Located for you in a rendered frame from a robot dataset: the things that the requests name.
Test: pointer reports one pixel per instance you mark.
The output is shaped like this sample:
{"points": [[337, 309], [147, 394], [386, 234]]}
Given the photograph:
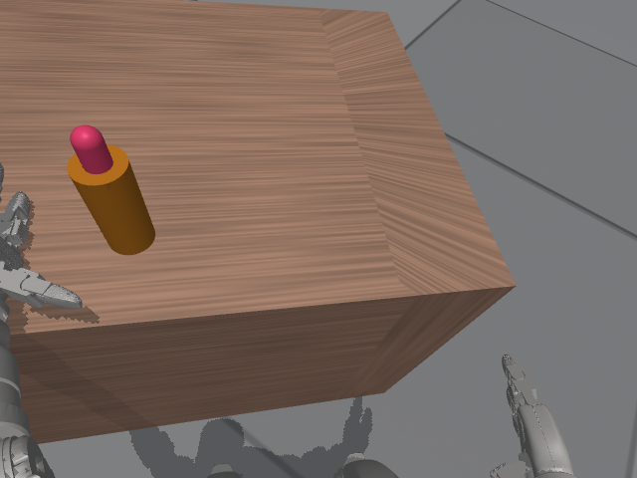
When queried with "left robot hand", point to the left robot hand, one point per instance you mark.
{"points": [[15, 281]]}

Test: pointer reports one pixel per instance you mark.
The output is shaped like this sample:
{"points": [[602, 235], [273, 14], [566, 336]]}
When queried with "right robot hand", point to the right robot hand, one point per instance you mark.
{"points": [[543, 448]]}

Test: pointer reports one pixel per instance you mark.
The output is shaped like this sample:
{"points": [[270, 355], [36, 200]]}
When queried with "left robot arm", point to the left robot arm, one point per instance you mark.
{"points": [[20, 455]]}

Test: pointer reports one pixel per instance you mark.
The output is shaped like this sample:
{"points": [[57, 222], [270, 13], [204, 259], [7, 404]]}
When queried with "bottle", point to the bottle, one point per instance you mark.
{"points": [[104, 178]]}

